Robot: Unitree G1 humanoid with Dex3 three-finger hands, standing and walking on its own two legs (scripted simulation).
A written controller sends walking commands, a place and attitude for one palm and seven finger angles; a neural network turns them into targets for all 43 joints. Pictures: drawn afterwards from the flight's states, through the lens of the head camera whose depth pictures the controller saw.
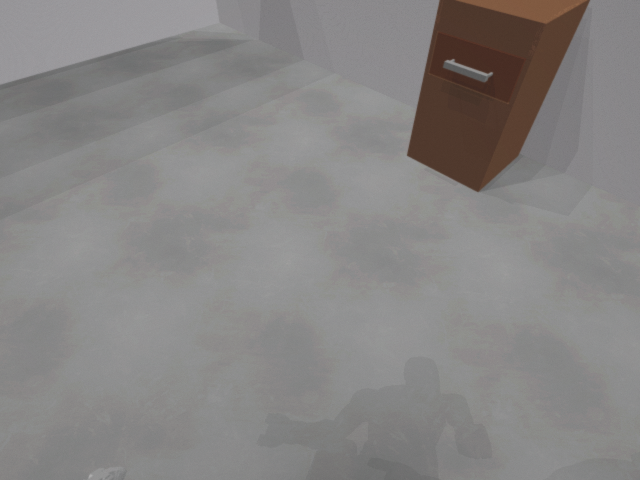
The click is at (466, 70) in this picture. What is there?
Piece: drawer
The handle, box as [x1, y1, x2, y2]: [443, 59, 492, 81]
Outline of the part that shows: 443,67 481,81 485,81 492,74 491,72 487,74 455,63 454,59 444,61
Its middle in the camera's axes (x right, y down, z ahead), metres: +0.62 -0.71 +1.62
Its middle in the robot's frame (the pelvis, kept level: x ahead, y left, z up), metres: +1.70 -0.53 -0.21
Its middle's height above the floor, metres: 0.56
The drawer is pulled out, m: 0.00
